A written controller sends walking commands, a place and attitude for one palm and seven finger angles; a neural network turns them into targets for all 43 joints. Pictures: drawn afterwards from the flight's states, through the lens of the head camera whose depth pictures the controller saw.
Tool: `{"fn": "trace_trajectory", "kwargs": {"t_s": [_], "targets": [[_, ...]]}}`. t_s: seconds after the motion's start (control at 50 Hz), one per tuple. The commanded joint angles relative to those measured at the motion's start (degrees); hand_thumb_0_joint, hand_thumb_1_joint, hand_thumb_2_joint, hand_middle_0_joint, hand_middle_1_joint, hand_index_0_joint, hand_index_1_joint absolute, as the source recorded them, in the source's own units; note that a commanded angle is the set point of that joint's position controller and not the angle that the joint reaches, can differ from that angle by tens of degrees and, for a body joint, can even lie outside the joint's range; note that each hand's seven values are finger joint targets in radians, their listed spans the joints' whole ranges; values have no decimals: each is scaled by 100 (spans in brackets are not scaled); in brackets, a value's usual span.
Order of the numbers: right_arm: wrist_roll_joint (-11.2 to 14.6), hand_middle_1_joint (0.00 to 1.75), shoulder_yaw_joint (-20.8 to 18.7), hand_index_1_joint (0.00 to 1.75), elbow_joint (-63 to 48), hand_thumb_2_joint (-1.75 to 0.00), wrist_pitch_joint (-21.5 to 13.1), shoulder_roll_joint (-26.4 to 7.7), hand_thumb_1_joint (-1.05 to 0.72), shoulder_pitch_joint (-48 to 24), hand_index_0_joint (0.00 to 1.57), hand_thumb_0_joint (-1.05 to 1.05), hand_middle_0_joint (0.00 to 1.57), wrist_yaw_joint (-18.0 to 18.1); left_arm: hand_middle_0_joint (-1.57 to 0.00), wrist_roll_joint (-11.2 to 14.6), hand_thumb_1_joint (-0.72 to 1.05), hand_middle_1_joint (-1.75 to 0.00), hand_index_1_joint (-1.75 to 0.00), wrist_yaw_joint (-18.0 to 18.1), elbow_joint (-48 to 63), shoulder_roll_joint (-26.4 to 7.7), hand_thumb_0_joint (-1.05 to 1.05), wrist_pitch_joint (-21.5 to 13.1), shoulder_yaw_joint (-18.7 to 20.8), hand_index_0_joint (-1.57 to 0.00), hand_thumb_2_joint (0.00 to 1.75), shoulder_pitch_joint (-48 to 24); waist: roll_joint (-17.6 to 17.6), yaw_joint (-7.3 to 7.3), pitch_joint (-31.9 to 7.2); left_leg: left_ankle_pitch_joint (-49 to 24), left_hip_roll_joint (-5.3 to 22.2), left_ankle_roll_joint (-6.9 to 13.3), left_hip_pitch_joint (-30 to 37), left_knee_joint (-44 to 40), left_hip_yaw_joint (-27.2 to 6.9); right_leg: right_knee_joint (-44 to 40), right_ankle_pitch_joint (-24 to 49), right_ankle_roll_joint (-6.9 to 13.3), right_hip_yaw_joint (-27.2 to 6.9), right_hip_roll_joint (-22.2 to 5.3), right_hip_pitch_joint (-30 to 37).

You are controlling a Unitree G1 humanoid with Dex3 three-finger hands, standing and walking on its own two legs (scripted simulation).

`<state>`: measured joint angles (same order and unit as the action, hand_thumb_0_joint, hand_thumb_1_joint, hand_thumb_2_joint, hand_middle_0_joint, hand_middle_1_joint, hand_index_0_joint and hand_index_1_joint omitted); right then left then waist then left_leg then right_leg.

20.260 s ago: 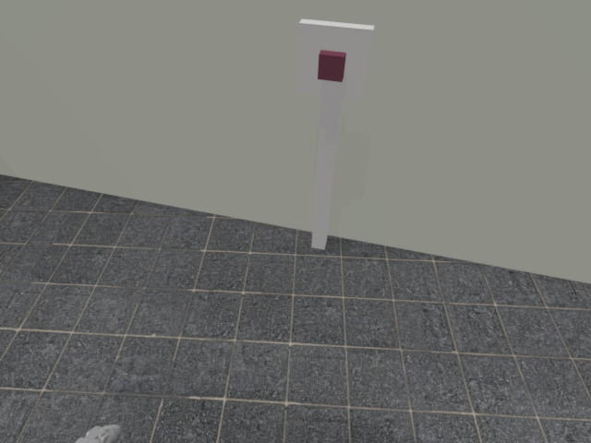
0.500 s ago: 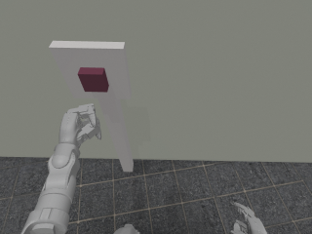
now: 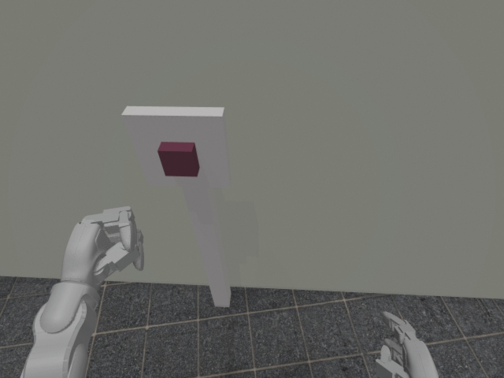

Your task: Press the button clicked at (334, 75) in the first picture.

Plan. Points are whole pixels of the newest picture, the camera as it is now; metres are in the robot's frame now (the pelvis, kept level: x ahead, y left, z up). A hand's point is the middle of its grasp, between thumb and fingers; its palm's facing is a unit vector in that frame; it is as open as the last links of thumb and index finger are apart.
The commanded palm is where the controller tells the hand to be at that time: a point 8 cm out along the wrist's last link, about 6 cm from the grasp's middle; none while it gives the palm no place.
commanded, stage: draw the hand back to the body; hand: left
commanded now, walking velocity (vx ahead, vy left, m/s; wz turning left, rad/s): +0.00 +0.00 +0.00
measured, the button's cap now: (180, 158) +0.50 +0.18 +0.08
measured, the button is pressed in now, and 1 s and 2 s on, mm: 0 0 0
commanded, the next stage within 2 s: step back with the hand held close in 0.94 s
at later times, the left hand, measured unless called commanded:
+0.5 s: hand (67, 263) +0.22 +0.24 +0.16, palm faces +0.33 -0.88 -0.35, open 3.1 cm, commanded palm +0.17 +0.29 +0.18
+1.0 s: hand (48, 279) +0.19 +0.23 +0.18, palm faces +0.39 -0.83 -0.39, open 3.1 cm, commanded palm +0.14 +0.28 +0.20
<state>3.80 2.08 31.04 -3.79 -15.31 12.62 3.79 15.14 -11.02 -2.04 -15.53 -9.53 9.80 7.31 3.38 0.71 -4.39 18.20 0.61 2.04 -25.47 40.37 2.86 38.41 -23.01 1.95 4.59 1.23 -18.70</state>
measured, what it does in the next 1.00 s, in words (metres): stands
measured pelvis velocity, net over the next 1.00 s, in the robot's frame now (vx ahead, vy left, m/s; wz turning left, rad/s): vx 0.01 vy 0.00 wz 0.00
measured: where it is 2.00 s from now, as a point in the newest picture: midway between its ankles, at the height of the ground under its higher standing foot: outside the picture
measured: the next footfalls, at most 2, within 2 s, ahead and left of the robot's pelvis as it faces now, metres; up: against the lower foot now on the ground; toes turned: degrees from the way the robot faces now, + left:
none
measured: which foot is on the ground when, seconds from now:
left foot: down 0.00-1.00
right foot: down 0.00-1.00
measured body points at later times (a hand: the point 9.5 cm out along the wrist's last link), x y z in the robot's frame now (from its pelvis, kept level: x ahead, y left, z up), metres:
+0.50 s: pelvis +0.02 +0.01 +0.03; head +0.00 -0.01 +0.47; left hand +0.19 +0.29 +0.18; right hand +0.20 -0.20 -0.06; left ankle +0.03 +0.10 -0.72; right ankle -0.03 -0.09 -0.72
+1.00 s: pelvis +0.01 +0.00 +0.03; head -0.01 -0.03 +0.47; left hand +0.16 +0.28 +0.20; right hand +0.20 -0.22 -0.06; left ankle +0.03 +0.10 -0.72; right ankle -0.03 -0.09 -0.72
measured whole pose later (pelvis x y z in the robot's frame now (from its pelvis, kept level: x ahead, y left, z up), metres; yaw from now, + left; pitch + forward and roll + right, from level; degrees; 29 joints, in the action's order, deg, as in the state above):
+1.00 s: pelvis +0.01 +0.00 +0.03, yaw +0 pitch -5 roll -1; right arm 0.3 2.1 35.1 -3.9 -13.4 10.8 4.2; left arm 4.1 6.3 26.9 -18.7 -4.6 15.0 31.8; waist 4.3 4.0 0.6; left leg 11.6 0.0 1.7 -7.1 23.2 3.3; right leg 19.1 -14.8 1.9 3.8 1.7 0.3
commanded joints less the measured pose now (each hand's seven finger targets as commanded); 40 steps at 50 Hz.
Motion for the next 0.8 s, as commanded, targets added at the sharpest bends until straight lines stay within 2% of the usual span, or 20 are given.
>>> {"fn": "trace_trajectory", "kwargs": {"t_s": [0.0,0.02,0.04,0.1,0.12,0.18,0.2,0.28,0.32,0.38,0.42,0.44,0.48,0.52,0.58,0.62,0.64,0.66,0.72,0.78], "targets": [[-102,30,-175,30,-838,-90,-268,-486,-90,-743,20,0,20,153,-130,-594,90,-150,-150,1030,1575,-861,0,-8,213,-130,90,-372,-385,31,-241,-697,-4,54,1357,-988,-446,-1311,1218,-109,-488,-172,-198],[-122,30,-168,30,-785,-90,-226,-513,-90,-765,20,0,20,149,-130,-681,90,-150,-150,1137,1639,-884,0,64,159,-130,90,-307,-510,50,-218,-756,20,69,1414,-1080,-459,-1402,1259,-104,-499,-150,-56],[-114,30,-156,30,-758,-90,-175,-486,-90,-797,20,0,20,156,-130,-736,90,-150,-150,1246,1741,-913,0,126,190,-130,90,-252,-271,36,-205,-750,35,62,1550,-1174,-423,-1464,1233,-102,-518,-174,65],[-171,30,-102,30,-739,-90,-121,-459,-90,-891,20,0,20,181,-130,-878,90,-150,-150,1502,2164,-1074,0,195,347,-130,90,-322,-43,48,-167,-753,39,32,1872,-1483,-456,-1703,1177,-67,-454,-145,319],[-205,30,-102,30,-694,-90,-122,-484,-90,-934,20,0,20,194,-130,-906,90,-150,-150,1556,2247,-1215,0,212,439,-130,90,-331,-234,64,-143,-781,44,50,1916,-1547,-458,-1841,1162,-72,-472,-117,391],[-235,30,-76,30,-698,-90,-185,-420,-90,-960,20,0,20,180,-130,-1005,90,-150,-150,1689,2796,-1070,0,212,343,-130,90,-223,332,72,-250,-1026,69,3,2307,-1773,-500,-1859,1352,-12,-407,-127,680],[-259,30,-67,30,-681,-90,-213,-430,-90,-952,20,0,20,164,-130,-1038,90,-150,-150,1731,2979,-1146,0,208,417,-130,90,-155,356,110,-366,-1176,67,-10,2442,-1827,-533,-1901,1477,-2,-388,-110,756],[-297,30,-97,30,-645,-90,-227,-432,-90,-975,20,0,20,99,-130,-1056,90,-150,-150,1761,3117,-965,0,285,393,-130,90,644,-18,138,-145,-1538,112,-21,2494,-1957,-522,-1987,1728,-12,-353,-83,973],[-330,30,-124,30,-610,-90,-214,-474,-90,-992,20,0,20,60,-130,-1074,90,-150,-150,1756,3063,-1049,0,321,546,-130,90,983,-239,193,-35,-1667,91,-12,2489,-1987,-482,-2118,1852,-21,-362,-50,1015],[-327,30,-156,30,-635,-90,-144,-450,-90,-975,20,0,20,9,-130,-1076,90,-150,-150,1744,3341,-1024,0,334,652,-130,90,1295,-198,201,-5,-1949,109,-32,2491,-1985,-470,-2051,2043,-28,-335,-79,1168],[-350,30,-180,30,-616,-90,-158,-467,-90,-1008,20,0,20,-9,-130,-1099,90,-150,-150,1747,3490,-1187,0,314,845,-130,90,1411,-173,246,70,-1924,102,-38,2496,-2004,-459,-2155,1999,-33,-351,-50,1132],[-345,30,-174,30,-632,-90,-152,-438,-90,-993,20,0,20,-18,-130,-1079,90,-150,-150,1752,3670,-1181,0,294,857,-130,90,1404,41,235,-6,-1862,94,-43,2485,-2014,-474,-2102,1954,-27,-362,-97,1219],[-346,30,-182,30,-644,-90,-170,-417,-90,-981,20,0,20,-25,-130,-1091,90,-150,-150,1766,3866,-1225,0,245,964,-130,90,1563,98,258,3,-1933,110,-59,2507,-2005,-500,-2095,1960,-16,-344,-86,1220],[-352,30,-202,30,-632,-90,-223,-431,-90,-1005,20,0,20,-25,-130,-1099,90,-150,-150,1783,4070,-1400,0,219,1166,-130,90,1722,48,296,-17,-2048,110,-58,2533,-1946,-468,-2172,2081,-21,-369,-54,1209],[-338,30,-209,30,-654,-90,-268,-396,-90,-950,20,0,20,-29,-130,-1082,90,-150,-150,1798,4259,-1364,0,181,1246,-130,90,2038,150,304,-23,-2242,127,-79,2529,-1907,-475,-2065,2190,-30,-340,-82,1235],[-350,30,-235,30,-624,-90,-296,-408,-90,-974,20,0,20,-26,-130,-1062,90,-150,-150,1798,4225,-1425,0,188,1399,-130,90,2260,-59,337,66,-2211,109,-68,2486,-1871,-430,-2175,2264,-34,-356,-56,1187],[-332,30,-224,30,-643,-90,-280,-397,-90,-960,20,0,20,-32,-130,-1054,90,-150,-150,1786,4277,-1355,0,183,1345,-130,90,2289,22,309,165,-2168,115,-75,2428,-1885,-438,-2128,2219,-33,-356,-74,1187],[-339,30,-232,30,-596,-90,-264,-391,-90,-944,20,0,20,-30,-130,-1056,90,-150,-150,1779,4109,-1272,0,180,1300,-130,90,2285,-165,292,233,-2068,110,-64,2430,-1903,-431,-2152,2151,-46,-330,-64,1114],[-336,30,-265,30,-555,-90,-238,-432,-90,-947,20,0,20,-17,-130,-1074,90,-150,-150,1751,3786,-1083,0,222,1132,-130,90,2205,-201,235,608,-1676,114,-32,2368,-1978,-392,-2318,1818,-67,-356,-62,864],[-355,30,-266,30,-560,-90,-225,-430,-90,-938,20,0,20,25,-130,-1082,90,-150,-150,1779,3854,-1166,0,175,1172,-130,90,1991,-219,249,450,-1492,80,4,2383,-2001,-408,-2296,1659,-71,-372,-99,962]]}}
